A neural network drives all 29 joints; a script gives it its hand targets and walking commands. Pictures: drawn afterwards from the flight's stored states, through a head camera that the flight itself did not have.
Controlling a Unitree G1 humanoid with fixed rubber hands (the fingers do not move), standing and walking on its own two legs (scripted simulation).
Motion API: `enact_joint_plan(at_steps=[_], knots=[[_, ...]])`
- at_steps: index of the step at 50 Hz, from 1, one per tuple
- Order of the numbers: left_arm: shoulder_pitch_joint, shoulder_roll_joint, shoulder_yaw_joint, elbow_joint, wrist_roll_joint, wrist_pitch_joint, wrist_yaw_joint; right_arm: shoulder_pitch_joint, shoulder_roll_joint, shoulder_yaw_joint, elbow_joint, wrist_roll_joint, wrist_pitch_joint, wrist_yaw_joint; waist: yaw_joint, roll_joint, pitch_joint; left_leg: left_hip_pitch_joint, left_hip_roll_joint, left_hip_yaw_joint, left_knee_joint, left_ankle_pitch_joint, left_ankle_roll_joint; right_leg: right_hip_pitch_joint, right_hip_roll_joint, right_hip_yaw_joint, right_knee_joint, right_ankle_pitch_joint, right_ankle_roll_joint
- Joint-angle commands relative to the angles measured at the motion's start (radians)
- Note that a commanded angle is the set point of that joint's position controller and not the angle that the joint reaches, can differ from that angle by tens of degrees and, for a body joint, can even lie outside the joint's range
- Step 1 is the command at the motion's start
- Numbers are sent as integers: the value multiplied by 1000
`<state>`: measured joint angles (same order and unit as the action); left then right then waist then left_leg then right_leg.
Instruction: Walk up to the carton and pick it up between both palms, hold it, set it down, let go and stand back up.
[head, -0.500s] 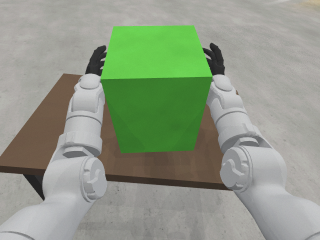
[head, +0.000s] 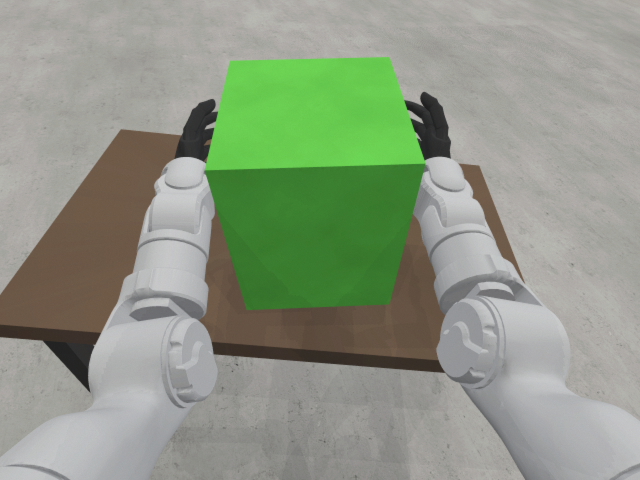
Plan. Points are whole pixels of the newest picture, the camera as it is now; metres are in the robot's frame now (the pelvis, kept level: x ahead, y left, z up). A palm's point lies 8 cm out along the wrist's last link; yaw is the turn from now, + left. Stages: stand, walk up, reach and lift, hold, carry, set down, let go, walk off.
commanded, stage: set down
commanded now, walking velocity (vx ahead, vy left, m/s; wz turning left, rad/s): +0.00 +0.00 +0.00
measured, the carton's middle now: (314, 189) +0.43 +0.00 +0.14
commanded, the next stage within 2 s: none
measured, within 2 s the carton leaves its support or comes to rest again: neither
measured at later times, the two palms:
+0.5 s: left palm (205, 183) +0.44 +0.14 +0.14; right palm (425, 177) +0.44 -0.15 +0.16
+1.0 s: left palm (213, 196) +0.45 +0.14 +0.11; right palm (422, 187) +0.45 -0.15 +0.14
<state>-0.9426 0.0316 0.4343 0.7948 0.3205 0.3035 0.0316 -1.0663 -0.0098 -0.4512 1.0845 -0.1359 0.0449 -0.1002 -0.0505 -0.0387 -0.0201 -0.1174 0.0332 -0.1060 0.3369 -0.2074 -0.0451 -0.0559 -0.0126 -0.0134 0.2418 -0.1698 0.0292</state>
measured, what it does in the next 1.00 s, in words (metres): stands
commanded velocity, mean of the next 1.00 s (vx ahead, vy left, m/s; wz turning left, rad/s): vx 0.00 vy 0.00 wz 0.00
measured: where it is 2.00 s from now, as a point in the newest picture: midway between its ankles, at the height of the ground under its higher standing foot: outside the picture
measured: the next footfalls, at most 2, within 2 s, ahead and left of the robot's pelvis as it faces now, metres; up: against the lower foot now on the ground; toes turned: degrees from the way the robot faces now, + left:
none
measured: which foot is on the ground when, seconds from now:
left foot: down 0.00-1.00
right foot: down 0.00-1.00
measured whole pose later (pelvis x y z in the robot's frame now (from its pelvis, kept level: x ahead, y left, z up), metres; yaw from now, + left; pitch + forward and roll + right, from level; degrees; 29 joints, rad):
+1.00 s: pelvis +0.00 +0.00 +0.00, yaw +0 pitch +8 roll -1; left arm -0.94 0.01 0.49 0.90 0.34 0.13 0.05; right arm -1.03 0.04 -0.62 1.03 -0.33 -0.04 -0.03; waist -0.05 -0.04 -0.04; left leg -0.28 0.03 -0.10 0.34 -0.19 -0.05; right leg -0.24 -0.01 -0.01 0.28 -0.17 0.03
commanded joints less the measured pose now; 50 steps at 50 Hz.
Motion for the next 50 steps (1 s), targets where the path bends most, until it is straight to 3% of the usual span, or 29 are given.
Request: enact_joint_plan(at_steps=[1,3,6,7,9,11,13,16,17,18,20,21,22,24,25,26,29,30,31,32,33,34,36,37,38,42,45,46,50], knots=[[-640,-480,-106,15,11,-90,-103,-571,505,153,-149,-86,-56,173,33,29,-481,24,-72,200,-35,309,-13,178,50,-96,88,429,46],[-630,-487,-117,15,4,-99,-105,-526,515,148,-107,-84,-56,174,20,68,-470,26,-72,202,-46,320,-21,184,42,-92,93,444,38],[-660,-528,-165,-25,-8,-112,-95,-538,510,121,-144,-129,-76,182,5,81,-549,99,-62,196,-8,426,-34,115,58,-128,93,419,41],[-642,-505,-126,20,-1,-109,-94,-517,501,111,-128,-126,-67,182,20,84,-515,79,-62,203,-21,380,-29,127,48,-115,78,409,40],[-659,-510,-138,-4,7,-127,-90,-509,532,137,-103,-135,-77,186,33,51,-574,45,-68,203,-5,411,-22,154,53,-107,123,504,43],[-659,-530,-130,-4,8,-137,-83,-518,546,131,-116,-133,-91,187,18,71,-596,77,-57,192,0,455,-30,146,56,-111,113,514,45],[-664,-511,-138,7,-3,-138,-86,-508,520,118,-115,-138,-85,190,14,78,-573,62,-61,205,-11,397,-31,115,48,-109,107,480,41],[-580,-491,-76,52,34,-129,-93,-481,527,115,-115,-151,-81,194,51,55,-512,29,-69,220,-24,390,-19,144,43,-100,112,495,44],[-618,-507,-107,32,22,-136,-91,-467,530,112,-91,-158,-78,196,20,61,-527,13,-64,213,-23,383,-20,154,41,-104,122,517,46],[-591,-510,-89,62,31,-137,-95,-483,524,101,-124,-155,-83,201,41,88,-530,17,-62,210,-29,394,-15,131,45,-103,114,488,51],[-640,-534,-128,33,13,-154,-80,-494,523,88,-128,-176,-93,207,19,110,-591,86,-52,204,5,447,-38,56,58,-124,112,427,36],[-659,-515,-111,29,22,-163,-74,-501,533,93,-136,-183,-104,207,52,93,-618,85,-53,211,14,471,-31,55,58,-114,110,415,32],[-664,-499,-101,50,24,-165,-74,-493,532,69,-115,-188,-98,207,29,72,-601,59,-58,214,-7,409,-21,76,53,-115,98,424,35],[-640,-510,-113,37,11,-175,-80,-495,545,88,-123,-185,-105,210,35,68,-611,37,-61,219,7,448,-27,90,51,-116,129,518,46],[-606,-509,-90,68,29,-176,-78,-491,550,85,-140,-200,-107,213,56,63,-608,21,-58,218,-10,417,-17,121,44,-108,115,511,49],[-618,-495,-93,62,28,-175,-78,-479,528,84,-138,-206,-107,215,39,50,-601,13,-58,226,-8,385,-15,111,43,-114,126,495,51],[-653,-496,-89,54,40,-196,-74,-450,546,81,-97,-209,-105,223,49,94,-625,3,-59,226,-15,391,-22,107,36,-101,136,499,43],[-674,-520,-111,52,10,-200,-71,-474,545,50,-117,-218,-115,223,23,104,-643,21,-53,218,-4,424,-26,67,42,-123,127,464,38],[-667,-499,-106,64,23,-199,-68,-469,530,58,-107,-224,-109,228,41,87,-632,47,-48,225,-1,421,-26,31,50,-114,119,434,39],[-660,-510,-116,65,15,-202,-67,-483,534,52,-143,-233,-119,228,31,69,-666,41,-49,219,7,430,-20,35,51,-124,114,445,38],[-651,-487,-95,98,24,-206,-71,-498,522,31,-133,-244,-121,232,61,82,-672,23,-51,232,-3,388,-18,34,44,-114,115,417,41],[-672,-479,-89,83,38,-215,-67,-497,528,31,-130,-257,-122,233,49,61,-666,11,-49,230,-6,383,-15,47,47,-119,117,427,48],[-677,-483,-104,55,30,-228,-63,-489,552,55,-155,-249,-129,233,69,85,-717,14,-55,236,12,431,-17,85,37,-113,148,510,43],[-684,-483,-92,87,48,-225,-62,-461,540,16,-121,-275,-128,232,41,94,-696,15,-55,234,0,407,-22,69,40,-109,133,474,46],[-669,-486,-98,66,34,-230,-60,-462,530,22,-121,-277,-128,237,47,71,-684,19,-46,226,10,442,-19,36,48,-118,140,465,38],[-587,-513,-75,97,55,-240,-51,-448,545,60,-124,-247,-152,242,78,72,-691,43,-41,230,32,530,-21,32,51,-113,151,545,43],[-603,-486,-60,105,69,-240,-59,-427,561,55,-108,-254,-144,240,79,61,-680,23,-49,236,8,459,-8,63,36,-103,137,534,50],[-596,-495,-84,100,52,-233,-67,-396,534,28,-112,-277,-139,238,46,81,-667,5,-44,230,10,458,-7,67,36,-105,139,521,45],[-614,-490,-62,108,61,-251,-69,-428,577,44,-133,-276,-150,237,72,55,-690,-19,-49,239,18,469,-3,88,31,-99,165,584,54]])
